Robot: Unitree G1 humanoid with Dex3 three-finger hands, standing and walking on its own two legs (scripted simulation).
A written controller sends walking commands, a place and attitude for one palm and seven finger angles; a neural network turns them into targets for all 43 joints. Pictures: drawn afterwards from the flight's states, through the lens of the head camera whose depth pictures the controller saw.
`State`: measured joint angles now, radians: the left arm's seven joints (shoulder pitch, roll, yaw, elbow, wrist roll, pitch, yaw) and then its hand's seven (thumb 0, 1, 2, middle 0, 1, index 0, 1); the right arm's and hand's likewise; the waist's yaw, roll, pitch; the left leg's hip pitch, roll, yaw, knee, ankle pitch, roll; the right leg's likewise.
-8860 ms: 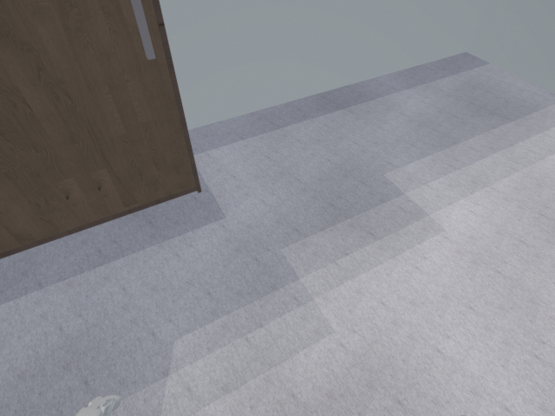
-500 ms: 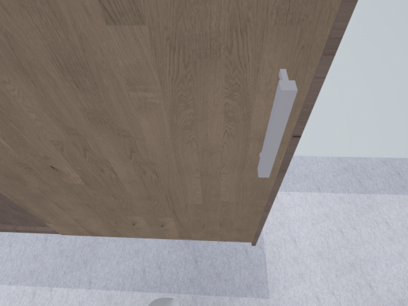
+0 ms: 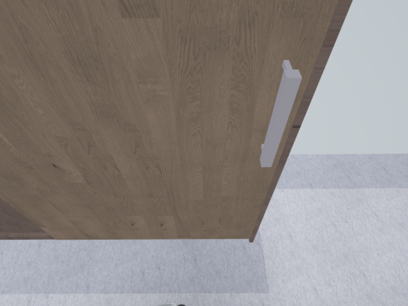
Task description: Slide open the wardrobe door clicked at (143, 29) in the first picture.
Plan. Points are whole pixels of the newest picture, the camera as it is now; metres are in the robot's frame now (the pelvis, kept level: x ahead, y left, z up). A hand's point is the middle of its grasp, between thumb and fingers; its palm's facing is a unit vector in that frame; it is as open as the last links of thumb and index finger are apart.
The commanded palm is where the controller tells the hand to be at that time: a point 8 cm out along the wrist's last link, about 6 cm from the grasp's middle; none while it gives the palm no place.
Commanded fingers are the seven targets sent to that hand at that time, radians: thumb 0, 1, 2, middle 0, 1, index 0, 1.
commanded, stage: come to a stop and stand still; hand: right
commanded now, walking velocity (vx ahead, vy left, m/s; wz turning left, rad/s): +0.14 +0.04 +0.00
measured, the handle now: (274, 120) +0.47 -0.14 +0.10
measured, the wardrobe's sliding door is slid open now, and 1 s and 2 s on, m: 0.00 0.00 0.00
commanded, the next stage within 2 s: look again from close up in 0.84 s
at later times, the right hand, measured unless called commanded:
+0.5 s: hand out of the picture +0.00 -0.18 -0.17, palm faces -0.06 +0.98 -0.20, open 7.3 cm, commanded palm none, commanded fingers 0.00 -0.90 -0.90 0.20 0.30 0.20 0.30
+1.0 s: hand out of the picture +0.01 -0.21 -0.17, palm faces +0.03 +0.98 -0.21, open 7.3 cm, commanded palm none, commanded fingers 0.00 -0.90 -0.90 0.20 0.30 0.20 0.30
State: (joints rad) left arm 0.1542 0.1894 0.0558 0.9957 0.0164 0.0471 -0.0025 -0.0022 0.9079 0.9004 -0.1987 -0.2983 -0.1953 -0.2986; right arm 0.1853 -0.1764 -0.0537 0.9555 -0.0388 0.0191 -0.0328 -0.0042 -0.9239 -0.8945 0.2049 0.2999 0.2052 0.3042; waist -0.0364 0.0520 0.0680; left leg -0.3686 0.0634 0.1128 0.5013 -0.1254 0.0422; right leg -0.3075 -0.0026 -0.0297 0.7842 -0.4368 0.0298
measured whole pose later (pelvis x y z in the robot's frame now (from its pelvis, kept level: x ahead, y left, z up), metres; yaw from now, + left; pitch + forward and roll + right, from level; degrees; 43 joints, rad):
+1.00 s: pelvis -0.02 -0.02 +0.00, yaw +2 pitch -3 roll +1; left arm 0.18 0.17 0.02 0.99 0.01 -0.01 0.03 0.00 0.90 0.90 -0.20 -0.30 -0.20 -0.30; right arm 0.32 -0.18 -0.01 0.99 -0.02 0.00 -0.04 0.00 -0.91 -0.89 0.20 0.30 0.20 0.30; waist -0.01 0.01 0.00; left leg -0.17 0.01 0.05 0.51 -0.29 -0.01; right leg -0.17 -0.02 -0.07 0.55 -0.32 -0.03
